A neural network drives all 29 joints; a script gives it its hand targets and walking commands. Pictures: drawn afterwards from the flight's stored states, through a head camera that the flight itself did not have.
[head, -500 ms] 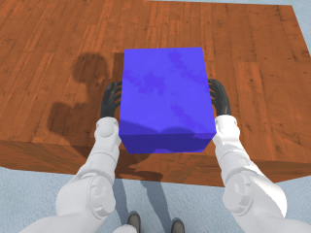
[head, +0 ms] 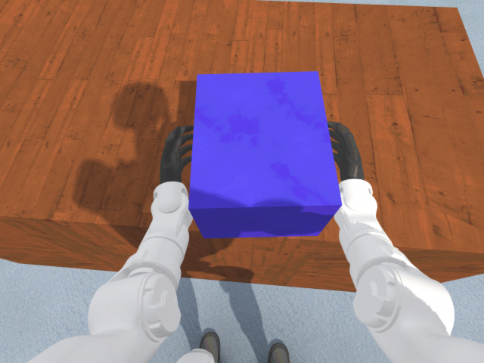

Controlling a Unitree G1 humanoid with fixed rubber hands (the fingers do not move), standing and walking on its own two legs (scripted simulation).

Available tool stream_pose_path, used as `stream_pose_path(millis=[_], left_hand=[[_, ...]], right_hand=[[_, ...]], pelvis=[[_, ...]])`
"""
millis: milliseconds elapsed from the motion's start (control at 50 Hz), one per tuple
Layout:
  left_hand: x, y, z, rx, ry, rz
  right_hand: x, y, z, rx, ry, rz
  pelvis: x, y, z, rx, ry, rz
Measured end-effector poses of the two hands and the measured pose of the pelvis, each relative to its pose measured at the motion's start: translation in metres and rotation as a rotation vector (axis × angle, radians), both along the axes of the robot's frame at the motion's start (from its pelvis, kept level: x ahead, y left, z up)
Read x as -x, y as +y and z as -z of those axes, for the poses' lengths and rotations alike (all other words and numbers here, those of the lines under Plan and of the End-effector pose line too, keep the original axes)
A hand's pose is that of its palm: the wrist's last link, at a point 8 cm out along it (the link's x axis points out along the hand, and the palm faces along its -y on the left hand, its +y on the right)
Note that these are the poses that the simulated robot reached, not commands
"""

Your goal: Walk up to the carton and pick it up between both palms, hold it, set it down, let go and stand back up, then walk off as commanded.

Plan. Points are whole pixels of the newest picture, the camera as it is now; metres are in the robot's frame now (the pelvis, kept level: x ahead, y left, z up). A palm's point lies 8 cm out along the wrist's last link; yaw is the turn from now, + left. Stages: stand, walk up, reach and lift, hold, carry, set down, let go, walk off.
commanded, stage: reach and lift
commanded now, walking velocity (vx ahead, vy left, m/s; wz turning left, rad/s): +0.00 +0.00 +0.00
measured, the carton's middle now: (259, 157) +0.44 +0.03 -0.01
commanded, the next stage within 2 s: none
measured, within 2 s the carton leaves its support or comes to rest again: leaves its support in 1.04 s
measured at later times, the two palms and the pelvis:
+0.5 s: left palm (172, 179) +0.39 +0.17 -0.01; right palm (346, 170) +0.43 -0.12 +0.00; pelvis -0.01 +0.00 -0.01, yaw +2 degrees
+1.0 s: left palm (170, 182) +0.38 +0.17 -0.01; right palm (347, 175) +0.42 -0.12 +0.00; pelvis +0.00 +0.00 -0.02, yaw +3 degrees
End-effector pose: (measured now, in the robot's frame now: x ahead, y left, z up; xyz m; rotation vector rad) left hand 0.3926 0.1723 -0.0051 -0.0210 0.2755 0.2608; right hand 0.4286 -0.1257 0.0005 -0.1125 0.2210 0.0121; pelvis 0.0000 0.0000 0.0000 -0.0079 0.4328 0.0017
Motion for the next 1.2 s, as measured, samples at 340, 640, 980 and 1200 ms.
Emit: stream_pose_path(millis=[340, 640, 980, 1200], left_hand=[[0.006, 0.001, 0.003, 0.021, -0.036, -0.026], [0.006, 0.001, 0.005, 0.042, -0.042, -0.031], [0.015, 0.002, 0.001, 0.039, -0.021, -0.018], [0.028, 0.002, -0.022, 0.009, -0.005, -0.004]], right_hand=[[-0.001, 0.003, 0.003, -0.005, -0.035, -0.028], [-0.001, 0.003, 0.003, -0.004, -0.033, -0.025], [0.01, 0.003, -0.002, 0.013, -0.005, -0.018], [0.023, 0.003, -0.031, 0.006, 0.01, -0.018]], pelvis=[[0.007, -0.002, 0.005, 0.007, 0.041, -0.022], [0.007, -0.004, 0.012, 0.014, 0.049, -0.041], [0.003, -0.004, 0.017, 0.02, 0.006, -0.057], [0.003, -0.01, 0.012, 0.015, -0.079, -0.076]])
